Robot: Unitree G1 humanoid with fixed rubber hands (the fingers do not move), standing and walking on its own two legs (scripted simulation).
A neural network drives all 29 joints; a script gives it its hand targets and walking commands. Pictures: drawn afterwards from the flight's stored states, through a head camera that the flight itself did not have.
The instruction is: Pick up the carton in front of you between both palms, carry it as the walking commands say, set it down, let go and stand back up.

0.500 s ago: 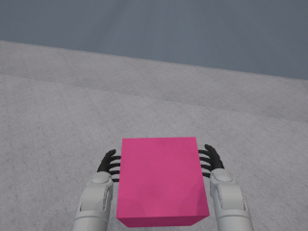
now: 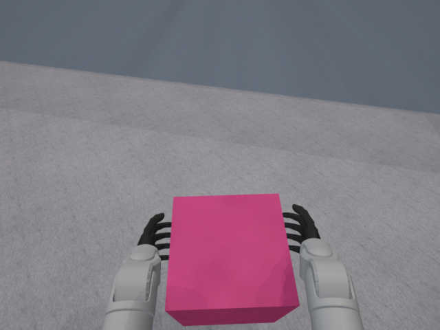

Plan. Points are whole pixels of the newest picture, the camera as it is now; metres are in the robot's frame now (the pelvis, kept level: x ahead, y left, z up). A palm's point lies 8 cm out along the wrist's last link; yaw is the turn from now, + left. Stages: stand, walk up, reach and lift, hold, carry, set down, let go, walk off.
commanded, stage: carry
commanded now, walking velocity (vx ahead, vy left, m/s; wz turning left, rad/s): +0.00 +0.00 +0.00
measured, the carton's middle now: (227, 264) +0.31 +0.00 -0.07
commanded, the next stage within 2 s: hold in 0.70 s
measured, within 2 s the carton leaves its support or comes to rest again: neither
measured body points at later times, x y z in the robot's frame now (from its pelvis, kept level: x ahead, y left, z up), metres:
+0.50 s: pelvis -0.01 +0.00 +0.00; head -0.03 +0.01 +0.45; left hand +0.28 +0.15 +0.02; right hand +0.29 -0.15 +0.04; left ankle -0.03 +0.09 -0.74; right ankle +0.01 -0.12 -0.74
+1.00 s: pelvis -0.03 -0.01 +0.01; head -0.06 +0.00 +0.46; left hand +0.24 +0.17 +0.03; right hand +0.28 -0.13 +0.04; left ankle -0.03 +0.10 -0.74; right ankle +0.01 -0.14 -0.74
